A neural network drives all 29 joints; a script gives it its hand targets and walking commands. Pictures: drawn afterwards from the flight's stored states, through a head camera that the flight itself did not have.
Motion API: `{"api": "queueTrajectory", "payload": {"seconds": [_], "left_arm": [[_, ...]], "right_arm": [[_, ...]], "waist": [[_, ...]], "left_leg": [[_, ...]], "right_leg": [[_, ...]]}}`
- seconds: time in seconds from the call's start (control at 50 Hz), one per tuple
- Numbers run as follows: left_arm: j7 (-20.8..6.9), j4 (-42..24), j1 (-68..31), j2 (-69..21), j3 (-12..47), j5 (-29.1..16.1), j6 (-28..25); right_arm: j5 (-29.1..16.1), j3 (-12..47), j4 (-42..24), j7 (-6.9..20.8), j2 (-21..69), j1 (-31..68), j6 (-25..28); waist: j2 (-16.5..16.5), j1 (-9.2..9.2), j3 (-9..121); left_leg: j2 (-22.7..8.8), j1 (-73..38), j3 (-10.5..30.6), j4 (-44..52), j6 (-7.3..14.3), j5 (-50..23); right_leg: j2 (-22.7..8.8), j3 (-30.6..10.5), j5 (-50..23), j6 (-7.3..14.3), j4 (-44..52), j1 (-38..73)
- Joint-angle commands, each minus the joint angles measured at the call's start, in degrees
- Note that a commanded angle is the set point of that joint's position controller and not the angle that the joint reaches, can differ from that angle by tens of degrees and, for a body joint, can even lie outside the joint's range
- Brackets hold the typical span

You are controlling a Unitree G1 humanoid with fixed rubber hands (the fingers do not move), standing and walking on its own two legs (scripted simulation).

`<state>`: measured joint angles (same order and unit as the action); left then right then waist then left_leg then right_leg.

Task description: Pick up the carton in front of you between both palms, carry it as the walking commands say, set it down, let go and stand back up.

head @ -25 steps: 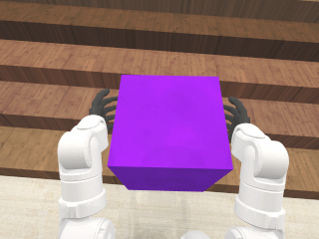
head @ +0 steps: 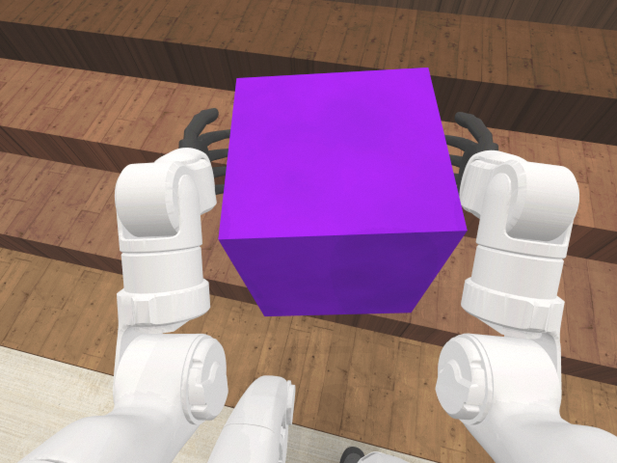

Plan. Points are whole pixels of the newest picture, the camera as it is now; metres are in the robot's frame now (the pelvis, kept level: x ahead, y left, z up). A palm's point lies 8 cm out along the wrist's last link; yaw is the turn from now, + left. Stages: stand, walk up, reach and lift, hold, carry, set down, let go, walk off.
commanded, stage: carry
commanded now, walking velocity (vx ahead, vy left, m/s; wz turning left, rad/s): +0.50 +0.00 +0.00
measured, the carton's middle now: (334, 209) +0.40 +0.02 +0.05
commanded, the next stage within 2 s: none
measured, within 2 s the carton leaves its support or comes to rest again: neither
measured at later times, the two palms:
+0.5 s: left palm out of the picture +0.77 +0.14 +0.29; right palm out of the picture +0.71 -0.15 +0.29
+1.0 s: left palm out of the picture +1.07 +0.25 +0.52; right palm out of the picture +1.12 -0.04 +0.51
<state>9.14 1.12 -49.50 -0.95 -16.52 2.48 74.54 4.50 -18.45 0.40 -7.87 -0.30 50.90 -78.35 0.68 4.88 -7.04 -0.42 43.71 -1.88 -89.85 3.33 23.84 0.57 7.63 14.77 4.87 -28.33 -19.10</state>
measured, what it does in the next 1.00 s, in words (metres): climbs: left foot 0.14 m higher, then right foot 0.14 m higher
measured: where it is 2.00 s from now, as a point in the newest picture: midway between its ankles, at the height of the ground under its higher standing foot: outside the picture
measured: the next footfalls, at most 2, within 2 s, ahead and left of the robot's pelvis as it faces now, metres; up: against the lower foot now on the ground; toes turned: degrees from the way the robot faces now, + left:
left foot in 0.20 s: +0.36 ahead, +0.15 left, +0.14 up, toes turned +5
right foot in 0.60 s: +0.59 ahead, -0.04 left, +0.29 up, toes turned -6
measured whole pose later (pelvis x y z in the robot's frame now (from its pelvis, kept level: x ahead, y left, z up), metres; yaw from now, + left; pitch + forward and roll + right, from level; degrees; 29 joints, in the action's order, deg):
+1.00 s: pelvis +0.70 +0.06 +0.30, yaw +0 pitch +4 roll +3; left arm 11.4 17.2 -61.4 3.6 -15.4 -1.3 75.9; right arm 9.4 -22.7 11.9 -4.8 -2.7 60.6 -79.6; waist -1.5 9.6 1.0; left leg -3.8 65.4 -8.7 -82.0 8.7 24.4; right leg -2.2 4.1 17.3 3.5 -13.5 1.4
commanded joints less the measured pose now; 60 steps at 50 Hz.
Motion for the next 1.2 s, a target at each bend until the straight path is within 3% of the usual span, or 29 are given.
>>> {"api": "queueTrajectory", "payload": {"seconds": [0.0, 0.1, 0.14, 0.18, 0.2, 0.24, 0.26, 0.3, 0.36, 0.44, 0.5, 0.54, 0.6, 0.62, 0.64, 0.66, 0.68, 0.72, 0.78, 0.88, 0.94, 0.98, 1.02, 1.04, 1.06, 1.08, 1.1, 1.14, 1.18], "left_arm": [[-14.06, -14.32, -45.28, -61.19, 37.15, -27.44, 0.25], [-14.81, -15.80, -43.19, -56.93, 42.73, -29.00, 0.02], [-15.64, -13.29, -42.64, -56.35, 42.07, -29.10, 0.69], [-16.24, -9.81, -40.70, -56.45, 40.77, -27.40, 1.04], [-16.50, -8.89, -39.70, -57.75, 40.80, -26.61, 1.02], [-16.89, -8.75, -36.35, -57.47, 39.96, -24.21, 0.22], [-16.04, -8.37, -34.25, -57.21, 38.55, -21.47, -0.56], [-14.35, -9.64, -35.55, -55.19, 36.54, -16.60, -1.49], [-13.09, -9.09, -29.98, -51.96, 34.81, -13.15, -1.95], [-12.22, -5.55, -29.39, -49.41, 34.83, -11.31, -3.06], [-10.69, -1.61, -29.48, -45.18, 32.57, -8.85, -2.24], [-9.80, 1.06, -33.00, -44.41, 31.80, -9.14, -0.83], [-9.86, 1.34, -39.06, -48.84, 34.33, -14.00, 1.14], [-10.12, 2.63, -40.37, -50.27, 34.49, -15.45, 1.57], [-10.95, 3.77, -39.31, -54.40, 36.06, -18.95, 1.83], [-12.01, 5.53, -35.31, -56.57, 36.58, -21.57, 1.89], [-13.27, 3.61, -39.92, -60.28, 37.60, -24.89, 1.53], [-15.23, -2.65, -53.15, -65.15, 39.34, -30.44, 0.72], [-16.95, -5.29, -63.44, -68.26, 40.53, -36.79, 0.51], [-16.88, 4.68, -59.15, -63.05, 33.18, -34.91, 1.39], [-17.33, 9.47, -58.18, -62.92, 29.15, -33.17, 2.39], [-17.35, 11.42, -58.36, -62.40, 25.86, -31.07, 3.26], [-17.16, 10.61, -56.72, -62.47, 24.26, -27.61, 4.03], [-16.87, 9.98, -55.98, -61.82, 23.42, -25.26, 4.37], [-16.55, 11.57, -51.56, -59.88, 21.84, -22.46, 4.18], [-15.96, 11.28, -47.30, -58.08, 21.38, -20.03, 4.12], [-15.42, 10.20, -47.23, -56.68, 20.20, -17.27, 3.93], [-14.19, 6.11, -47.06, -54.84, 18.94, -14.51, 3.32], [-12.73, 3.12, -47.82, -51.06, 19.11, -12.57, 2.27]], "right_arm": [[-17.99, 34.63, -8.07, 8.91, 55.54, 38.45, 3.79], [-16.47, 38.53, -9.47, 8.52, 51.01, 37.14, 4.41], [-17.01, 39.35, -6.91, 8.48, 49.32, 35.92, 4.10], [-19.02, 40.86, -6.83, 8.97, 52.89, 35.13, 3.94], [-20.77, 41.30, -7.90, 9.28, 54.82, 36.29, 4.36], [-24.05, 44.53, -6.61, 10.84, 59.06, 33.82, 6.10], [-27.12, 45.61, -9.34, 11.67, 61.81, 35.64, 6.19], [-31.49, 48.58, -14.57, 13.12, 66.15, 43.79, 6.55], [-33.60, 48.88, -14.29, 14.48, 66.36, 42.36, 7.37], [-35.17, 49.61, -12.81, 15.64, 64.54, 44.84, 6.77], [-34.97, 45.70, -6.97, 16.68, 61.07, 44.72, 5.60], [-34.80, 42.14, -3.13, 17.44, 59.37, 46.77, 4.09], [-31.75, 36.94, 2.19, 17.28, 57.14, 46.43, 1.72], [-30.40, 34.68, 3.70, 16.92, 56.87, 48.16, 1.13], [-28.13, 33.82, 4.42, 16.60, 57.16, 45.40, 1.01], [-25.51, 31.34, 6.92, 15.78, 56.91, 37.85, 0.60], [-21.27, 28.73, 8.83, 14.89, 54.47, 37.21, 0.72], [-17.11, 25.81, 6.10, 13.38, 52.69, 41.24, 1.34], [-13.25, 22.68, 4.13, 10.66, 46.49, 43.53, 2.53], [-7.59, 19.08, 11.88, 8.06, 40.60, 39.78, 1.60], [-7.77, 20.52, 15.91, 7.74, 42.26, 41.33, -0.03], [-11.74, 22.55, 16.96, 7.93, 47.62, 43.16, -0.60], [-17.08, 25.42, 15.09, 9.09, 54.80, 47.95, -0.80], [-19.60, 26.79, 14.00, 9.79, 57.17, 47.76, -0.57], [-22.53, 28.97, 12.41, 10.63, 60.25, 46.26, 0.00], [-26.07, 29.86, 10.68, 11.60, 63.24, 46.80, 0.43], [-28.77, 32.23, 5.86, 12.18, 65.80, 50.98, 1.19], [-33.35, 36.26, -2.84, 13.09, 69.38, 60.35, 2.20], [-36.59, 38.33, -5.44, 14.03, 70.34, 63.33, 3.09]], "waist": [[-8.41, 3.05, 39.19], [-5.04, 1.94, 30.31], [-2.23, -2.46, 29.79], [-20.90, -12.36, 43.03], [-14.22, -18.23, 49.40], [19.95, -14.64, 67.86], [14.30, -14.69, 63.38], [3.77, -12.45, 47.07], [1.07, -12.88, 41.95], [-0.01, -14.45, 35.16], [1.39, -10.77, 29.26], [4.71, -6.75, 27.18], [15.20, 2.80, 42.09], [6.06, 9.05, 46.66], [-0.05, 8.56, 42.38], [-16.06, 3.12, 47.00], [-8.29, 4.00, 51.39], [2.05, 2.32, 38.53], [4.39, -0.11, 31.06], [-2.22, 3.71, 26.55], [-0.80, 0.94, 22.68], [-12.00, -5.57, 33.16], [-14.08, -13.20, 45.29], [-4.58, -17.18, 50.68], [8.57, -13.30, 49.67], [10.02, -13.09, 57.29], [3.84, -12.43, 56.17], [-1.39, -10.32, 45.32], [-1.16, -9.52, 39.20]], "left_leg": [[-1.07, 25.73, -1.58, -13.94, 1.26, 6.53], [-5.16, 37.42, -2.06, -11.31, 2.89, 15.57], [1.28, -3.88, -13.70, 19.87, 3.04, 3.33], [5.85, -25.14, -13.55, 26.48, 5.21, -9.74], [7.70, -34.68, -11.61, 43.72, 3.07, -18.16], [-19.79, -69.43, 45.88, 58.09, 22.45, -60.52], [-17.76, -71.02, 39.75, 57.18, 20.47, -57.19], [-16.27, -63.82, 28.60, 55.02, 13.96, -57.84], [-15.52, -64.31, 25.45, 62.01, 12.30, -33.16], [-17.21, -67.47, 20.60, 64.59, 12.76, -47.76], [-13.15, -59.82, 12.65, 71.95, 9.74, -32.33], [-8.66, -31.93, -2.91, 79.04, 8.53, -58.36], [-10.72, -38.66, -4.86, 55.51, 7.28, -107.78], [-6.25, -40.25, -7.97, 33.09, 1.09, -104.68], [-0.06, -26.51, -3.57, 16.17, -1.33, -43.51], [9.60, -2.58, 6.56, -14.49, -4.68, -6.12], [9.07, 3.14, 13.88, -26.15, -1.89, -6.91], [4.44, 15.45, 11.83, -25.19, 1.76, -3.92], [0.67, 16.27, 7.66, -16.81, 3.79, -2.56], [-3.28, 37.87, 0.77, -21.74, 4.08, 9.13], [-5.51, 12.86, -7.69, 13.47, 4.80, 4.17], [2.11, -17.24, -14.57, 20.37, 7.28, -9.81], [6.31, -33.49, -12.33, 36.21, 6.79, -9.78], [2.61, -48.81, -2.10, 50.67, 6.94, -23.47], [-12.21, -56.34, 28.52, 65.60, 15.97, -37.84], [-20.10, -59.54, 41.87, 61.66, 22.37, -58.14], [-17.90, -60.35, 38.39, 57.65, 20.22, -57.05], [-15.49, -51.42, 34.35, 59.32, 13.96, -21.52], [-14.73, -47.53, 28.01, 63.49, 11.29, -15.69]], "right_leg": [[-19.51, -23.75, -34.79, 11.06, 2.53, 48.36], [-16.62, -17.93, -28.22, 7.41, 9.67, 44.41], [-8.27, -3.23, -59.54, 6.04, 17.41, 13.51], [-11.96, -0.60, -98.81, 4.68, -2.12, 16.75], [-10.08, 0.75, -96.47, 1.65, -21.78, 21.55], [9.89, -15.25, 1.93, -5.82, -76.10, -10.18], [8.70, -22.00, 2.17, -3.82, -85.54, -20.03], [4.62, -15.96, 1.72, -0.20, -82.15, -32.96], [1.50, -13.34, 6.79, 0.02, -80.78, -39.54], [-0.58, -5.93, 18.24, 2.51, -82.80, -54.05], [-4.26, -2.10, 17.40, 3.24, -73.15, -55.57], [-1.41, 4.78, 8.19, 4.28, -46.05, -20.97], [6.29, 4.59, 5.47, 7.59, -32.07, 1.92], [6.63, 4.03, -10.82, 6.48, -17.47, 11.30], [0.60, -11.54, -25.50, 7.50, 0.51, 19.80], [-17.64, -41.10, -71.04, 19.10, -3.83, 37.44], [-17.78, -46.01, -63.20, 21.42, -3.63, 40.64], [-14.73, -42.44, -21.30, 14.75, -0.64, 32.39], [-14.31, -32.36, -10.91, 9.25, 3.60, 26.66], [-17.82, -27.35, -21.65, 12.11, 10.45, 36.95], [-11.80, -13.51, -24.49, 9.27, 24.16, 17.21], [-10.75, -2.57, -72.99, 7.17, 14.20, 7.77], [-9.04, -0.87, -88.50, 3.09, -11.96, 13.35], [-5.53, -3.28, -70.82, -1.00, -33.86, 7.18], [5.41, -6.57, -7.79, -4.40, -58.45, -15.48], [8.26, -17.60, -2.75, -4.47, -82.32, -18.49], [5.80, -19.84, -3.33, -2.51, -86.41, -22.30], [1.23, -17.48, -0.87, 0.80, -82.98, -33.13], [-0.88, -14.55, -0.66, 1.22, -78.57, -34.24]]}}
